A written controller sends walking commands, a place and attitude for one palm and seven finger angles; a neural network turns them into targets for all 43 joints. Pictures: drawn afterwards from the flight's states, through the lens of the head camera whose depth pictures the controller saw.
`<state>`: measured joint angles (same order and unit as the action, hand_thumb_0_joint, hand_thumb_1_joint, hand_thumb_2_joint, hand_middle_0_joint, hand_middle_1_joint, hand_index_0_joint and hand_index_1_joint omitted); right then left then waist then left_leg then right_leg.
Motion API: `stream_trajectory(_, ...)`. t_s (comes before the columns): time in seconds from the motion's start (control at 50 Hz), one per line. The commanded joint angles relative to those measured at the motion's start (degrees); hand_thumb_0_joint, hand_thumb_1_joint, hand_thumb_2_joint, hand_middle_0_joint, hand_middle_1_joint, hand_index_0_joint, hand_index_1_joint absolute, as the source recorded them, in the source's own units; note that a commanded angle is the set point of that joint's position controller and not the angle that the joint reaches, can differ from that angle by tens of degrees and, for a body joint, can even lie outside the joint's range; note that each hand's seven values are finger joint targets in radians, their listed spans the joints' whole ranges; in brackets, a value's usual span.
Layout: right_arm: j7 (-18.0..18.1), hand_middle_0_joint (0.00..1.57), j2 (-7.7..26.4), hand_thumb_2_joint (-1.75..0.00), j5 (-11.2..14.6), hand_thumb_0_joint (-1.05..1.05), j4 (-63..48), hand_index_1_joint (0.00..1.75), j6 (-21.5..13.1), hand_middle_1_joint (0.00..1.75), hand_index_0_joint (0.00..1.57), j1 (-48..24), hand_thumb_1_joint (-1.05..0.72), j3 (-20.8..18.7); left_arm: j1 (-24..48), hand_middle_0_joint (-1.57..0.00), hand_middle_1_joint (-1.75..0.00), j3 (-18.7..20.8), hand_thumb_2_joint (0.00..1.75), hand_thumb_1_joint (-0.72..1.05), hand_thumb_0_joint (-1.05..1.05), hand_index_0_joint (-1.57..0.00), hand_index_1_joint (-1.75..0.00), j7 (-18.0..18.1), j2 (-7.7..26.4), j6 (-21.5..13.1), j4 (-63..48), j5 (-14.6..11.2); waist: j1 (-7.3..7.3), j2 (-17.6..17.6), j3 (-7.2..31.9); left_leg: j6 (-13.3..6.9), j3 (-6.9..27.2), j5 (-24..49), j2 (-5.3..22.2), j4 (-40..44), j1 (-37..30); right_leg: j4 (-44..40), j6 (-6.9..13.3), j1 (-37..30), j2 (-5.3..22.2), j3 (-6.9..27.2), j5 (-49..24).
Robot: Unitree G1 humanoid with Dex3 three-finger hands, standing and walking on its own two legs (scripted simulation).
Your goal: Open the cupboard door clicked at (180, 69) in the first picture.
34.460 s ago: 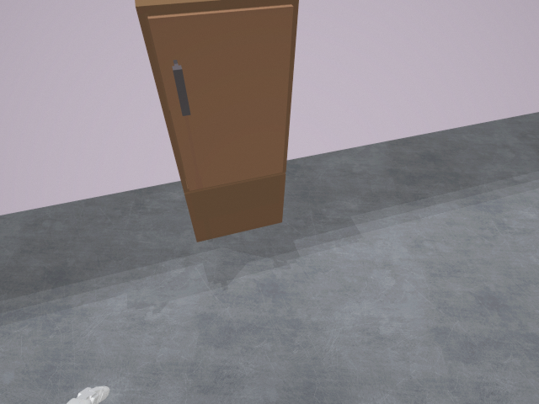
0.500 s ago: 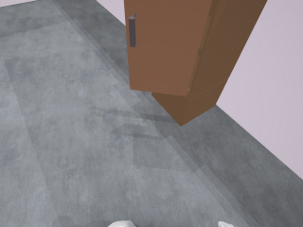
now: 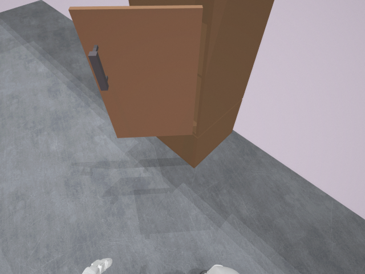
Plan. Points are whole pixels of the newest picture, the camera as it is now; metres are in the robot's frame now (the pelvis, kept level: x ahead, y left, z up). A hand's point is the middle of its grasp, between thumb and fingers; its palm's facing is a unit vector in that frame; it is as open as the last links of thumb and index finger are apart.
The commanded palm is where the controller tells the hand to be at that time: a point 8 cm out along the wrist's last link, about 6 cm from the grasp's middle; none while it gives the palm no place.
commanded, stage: take the last steps up to it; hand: left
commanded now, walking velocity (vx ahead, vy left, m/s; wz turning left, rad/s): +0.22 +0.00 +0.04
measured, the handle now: (100, 68) +0.71 +0.26 +0.02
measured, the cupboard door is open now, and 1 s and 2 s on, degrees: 48 48 48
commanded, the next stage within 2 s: come to a stop and stand still in 0.22 s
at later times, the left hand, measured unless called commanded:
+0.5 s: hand out of the picture +0.11 +0.18 -0.19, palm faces +0.11 -0.99 -0.14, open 7.3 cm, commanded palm none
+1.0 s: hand out of the picture +0.13 +0.13 -0.15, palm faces +0.05 -0.97 -0.23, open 7.4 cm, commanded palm none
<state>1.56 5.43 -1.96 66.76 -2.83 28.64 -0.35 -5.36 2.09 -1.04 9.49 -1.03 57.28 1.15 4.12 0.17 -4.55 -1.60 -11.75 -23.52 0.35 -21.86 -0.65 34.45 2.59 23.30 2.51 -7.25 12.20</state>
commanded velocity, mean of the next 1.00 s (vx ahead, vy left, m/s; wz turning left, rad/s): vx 0.00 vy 0.02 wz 0.01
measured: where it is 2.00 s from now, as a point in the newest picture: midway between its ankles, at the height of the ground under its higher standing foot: outside the picture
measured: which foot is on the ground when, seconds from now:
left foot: down 0.00-0.02, up 0.04-0.38, down 0.40-0.84, up 0.86-1.00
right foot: up 0.00-0.00, down 0.02-0.40, up 0.42-0.82, down 0.84-1.00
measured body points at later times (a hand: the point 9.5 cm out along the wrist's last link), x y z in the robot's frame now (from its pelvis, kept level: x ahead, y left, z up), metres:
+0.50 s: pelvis +0.14 +0.02 +0.00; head +0.16 +0.05 +0.45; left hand +0.10 +0.23 -0.18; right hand +0.25 -0.21 -0.13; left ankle +0.19 +0.11 -0.73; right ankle +0.07 -0.10 -0.71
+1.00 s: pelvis +0.11 -0.05 +0.01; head +0.12 -0.08 +0.46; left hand +0.12 +0.18 -0.13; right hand +0.12 -0.30 -0.15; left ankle +0.12 +0.09 -0.69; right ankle +0.09 -0.16 -0.73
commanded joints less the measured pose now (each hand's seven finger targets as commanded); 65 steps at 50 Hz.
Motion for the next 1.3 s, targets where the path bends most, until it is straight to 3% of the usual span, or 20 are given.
stream_trajectory(0.0,-0.1,0.20,6.4,-0.90,2.2,0.00,-3.9,0.30,-1.7,0.30,0.20,0.2,-0.90,-1.8,-26.6,-0.20,-0.30,3.6,0.90,0.90,0.00,-0.20,-0.30,1.5,12.5,-2.8,4.6,0.1,-12.06,12.4,17.2,1.4,1.5,1.5,0.3,-39.2,30.5,-8.7,11.7,-44.9,20.9,27.5,-30.0)
stream_trajectory(0.02,0.1,0.20,8.2,-0.90,2.2,0.00,-4.5,0.30,-1.0,0.30,0.20,-2.7,-0.90,-2.1,-26.2,-0.20,-0.30,3.1,0.90,0.90,0.00,-0.20,-0.30,2.0,12.8,-2.5,4.8,-0.8,-11.63,8.7,16.0,1.0,8.2,-11.6,0.2,-50.2,32.9,-11.9,15.2,-40.1,25.0,29.2,-35.4)
stream_trajectory(0.04,0.0,0.20,6.4,-0.90,1.9,0.00,-4.7,0.30,-0.8,0.30,0.20,-6.2,-0.90,-2.4,-21.2,-0.20,-0.30,2.8,0.90,0.90,0.00,-0.20,-0.30,2.5,9.9,-2.4,4.3,-0.6,-10.30,5.2,9.1,0.7,11.7,-7.5,2.5,-52.0,36.2,-13.1,13.8,-34.1,22.0,23.7,-32.9)
stream_trajectory(0.08,-0.4,0.20,4.2,-0.90,1.3,0.00,-5.0,0.30,0.3,0.30,0.20,-7.9,-0.90,-2.3,-15.7,-0.20,-0.30,1.5,0.90,0.90,0.00,-0.20,-0.30,2.6,5.8,-2.8,2.9,-0.7,-6.54,3.1,2.4,1.4,12.5,-0.4,5.4,-49.6,34.8,-16.6,9.5,-21.5,18.1,17.0,-30.0)
stream_trajectory(0.14,-0.9,0.20,1.2,-0.90,0.6,0.00,-3.8,0.30,1.6,0.30,0.20,-4.3,-0.90,-2.3,-12.0,-0.20,-0.30,1.2,0.90,0.90,0.00,-0.20,-0.30,2.9,2.2,-3.6,2.0,0.1,-2.47,3.7,2.7,2.7,10.7,2.6,6.1,-39.2,28.2,-18.9,7.0,-13.9,14.3,7.2,-26.0)
stream_trajectory(0.28,-1.8,0.20,2.5,-0.90,0.7,0.00,-6.2,0.30,1.0,0.30,0.20,-12.8,-0.90,-2.0,-12.3,-0.20,-0.30,1.3,0.90,0.90,0.00,-0.20,-0.30,1.9,5.8,-3.2,3.9,-0.1,-4.15,7.0,1.1,3.1,6.2,8.4,2.5,-17.3,21.4,-18.1,6.4,-12.7,12.3,6.6,-17.2)
stream_trajectory(0.34,-1.2,0.20,5.7,-0.90,0.5,0.00,-4.6,0.30,0.2,0.30,0.20,-9.2,-0.90,-2.0,-11.4,-0.20,-0.30,0.7,0.90,0.90,0.00,-0.20,-0.30,2.4,4.6,-2.3,4.8,-0.4,-1.34,3.0,2.5,2.9,7.9,23.1,2.4,-4.2,7.8,-7.7,2.3,-9.1,8.5,3.6,-18.4)
stream_trajectory(0.38,0.2,0.20,12.6,-0.90,0.4,0.00,-4.3,0.30,-0.1,0.30,0.20,-5.8,-0.90,-2.7,-15.9,-0.20,-0.30,-0.7,0.90,0.90,0.00,-0.20,-0.30,3.0,0.9,-1.4,4.6,-1.5,-2.07,-13.5,10.7,-5.6,22.7,60.9,18.5,-4.8,-0.6,3.4,-3.1,-6.1,1.6,1.1,9.4)
stream_trajectory(0.4,0.7,0.20,13.1,-0.90,0.6,0.00,-4.5,0.30,0.9,0.30,0.20,-7.3,-0.90,-2.6,-16.3,-0.20,-0.30,-0.8,0.90,0.90,0.00,-0.20,-0.30,3.4,1.5,-0.6,4.9,-1.3,-2.37,-10.3,9.7,-8.3,21.7,61.7,20.6,-2.1,4.2,7.1,-3.2,-9.5,1.1,3.0,22.0)
stream_trajectory(0.46,2.2,0.20,13.0,-0.90,0.8,0.00,-6.5,0.30,2.0,0.30,0.20,-14.3,-0.90,-2.2,-15.4,-0.20,-0.30,-0.4,0.90,0.90,0.00,-0.20,-0.30,3.3,3.4,2.1,5.4,-0.6,-3.62,-11.3,3.0,-8.6,21.7,56.6,20.0,1.9,10.4,14.0,-4.0,-5.7,2.4,5.9,21.6)
stream_trajectory(0.6,2.4,0.20,15.4,-0.90,0.8,0.00,-9.6,0.30,3.8,0.30,0.20,-17.3,-0.90,-4.6,-13.8,-0.20,-0.30,2.1,0.90,0.90,0.00,-0.20,-0.30,2.6,4.1,4.6,0.6,0.0,-3.73,-5.0,9.7,-9.8,17.7,39.5,20.6,1.8,9.6,28.8,-4.7,1.5,0.4,8.3,16.2)
stream_trajectory(0.74,0.5,0.20,14.6,-0.90,0.2,0.00,-10.6,0.30,4.1,0.30,0.20,-19.3,-0.90,-5.0,-14.4,-0.20,-0.30,1.4,0.90,0.90,0.00,-0.20,-0.30,2.0,1.9,3.0,-0.4,0.0,-4.40,-11.5,9.3,-5.7,17.6,7.1,15.3,4.3,16.5,4.1,-3.8,-9.5,-0.5,3.0,12.9)
stream_trajectory(0.78,-0.2,0.20,12.1,-0.90,0.7,0.00,-10.1,0.30,4.4,0.30,0.20,-18.8,-0.90,-4.6,-19.3,-0.20,-0.30,1.3,0.90,0.90,0.00,-0.20,-0.30,2.3,3.3,1.9,2.0,0.3,-6.50,-3.9,8.5,-1.3,13.8,-2.2,9.3,-0.1,22.3,-10.7,-3.7,-18.8,-0.3,2.7,4.7)
stream_trajectory(0.82,-1.3,0.20,6.7,-0.90,1.3,0.00,-12.1,0.30,5.0,0.30,0.20,-20.2,-0.90,-3.2,-14.5,-0.20,-0.30,1.6,0.90,0.90,0.00,-0.20,-0.30,2.8,10.7,1.0,0.2,0.6,-5.88,16.4,1.2,3.7,8.6,-3.4,1.4,-12.5,26.3,-27.4,2.5,-7.8,16.7,24.8,24.4)
stream_trajectory(0.86,-2.1,0.20,8.8,-0.90,0.5,0.00,-11.4,0.30,5.1,0.30,0.20,-21.1,-0.90,-3.7,-8.7,-0.20,-0.30,1.2,0.90,0.90,0.00,-0.20,-0.30,2.8,11.5,0.7,-1.5,0.7,-5.08,8.8,-2.0,2.9,10.8,-0.7,1.8,-20.4,23.6,-27.8,4.8,-0.3,17.5,24.3,22.9)
stream_trajectory(0.94,-2.0,0.20,9.8,-0.90,0.6,0.00,-8.1,0.30,5.1,0.30,0.20,-15.5,-0.90,-3.8,-8.5,-0.20,-0.30,1.6,0.90,0.90,0.00,-0.20,-0.30,2.8,9.8,-0.1,-0.7,0.2,-4.60,10.0,-2.9,3.6,11.3,3.7,1.6,-25.4,26.9,-22.8,4.1,-9.3,15.0,17.2,2.0)
stream_trajectory(1.1,-0.9,0.20,8.6,-0.90,1.5,0.00,-9.3,0.30,4.3,0.30,0.20,-16.5,-0.90,-3.1,-15.2,-0.20,-0.30,2.7,0.90,0.90,0.00,-0.20,-0.30,3.6,10.6,0.1,2.4,0.5,-7.66,10.4,4.4,4.2,9.8,-1.1,-0.2,-14.6,24.2,-12.4,6.8,-23.1,17.0,15.8,-31.1)
stream_trajectory(1.16,-0.6,0.20,7.7,-0.90,1.5,0.00,-7.2,0.30,3.8,0.30,0.20,-12.1,-0.90,-2.8,-12.4,-0.20,-0.30,2.4,0.90,0.90,0.00,-0.20,-0.30,3.6,9.7,0.5,2.7,-0.1,-5.04,11.7,5.6,3.5,7.8,10.9,-1.5,-0.8,11.1,-9.3,3.1,-15.9,12.8,12.5,-24.8)
stream_trajectory(1.22,0.2,0.20,12.9,-0.90,1.0,0.00,-6.7,0.30,2.7,0.30,0.20,-10.7,-0.90,-3.5,-12.8,-0.20,-0.30,1.0,0.90,0.90,0.00,-0.20,-0.30,3.2,4.1,1.2,2.1,-0.5,-5.02,-6.1,8.7,-2.4,20.0,28.5,12.2,0.4,2.9,-3.2,-2.5,-6.9,3.7,5.3,2.6)
stream_trajectory(1.28,0.6,0.20,12.0,-0.90,0.7,0.00,-7.2,0.30,3.2,0.30,0.20,-15.2,-0.90,-2.7,-11.3,-0.20,-0.30,0.2,0.90,0.90,0.00,-0.20,-0.30,3.0,3.0,2.3,3.2,-0.1,-5.61,-9.2,1.4,-4.0,18.2,15.9,10.9,5.9,13.4,-3.4,-3.1,-9.9,2.4,3.9,8.3)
